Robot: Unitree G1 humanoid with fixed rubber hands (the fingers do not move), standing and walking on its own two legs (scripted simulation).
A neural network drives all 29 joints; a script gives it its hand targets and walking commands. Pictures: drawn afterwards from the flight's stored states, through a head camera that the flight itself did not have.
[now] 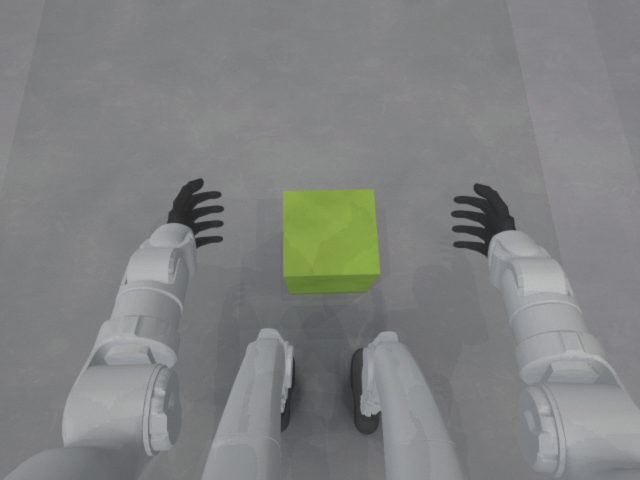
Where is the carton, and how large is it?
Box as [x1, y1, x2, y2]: [283, 189, 379, 294]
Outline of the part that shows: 373,189 283,191 283,276 290,294 365,292 379,274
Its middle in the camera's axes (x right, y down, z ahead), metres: +0.03 +0.02 +0.99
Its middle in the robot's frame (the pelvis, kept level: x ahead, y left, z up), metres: +0.51 +0.00 -0.54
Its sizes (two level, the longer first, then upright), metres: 0.210 0.200 0.250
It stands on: the floor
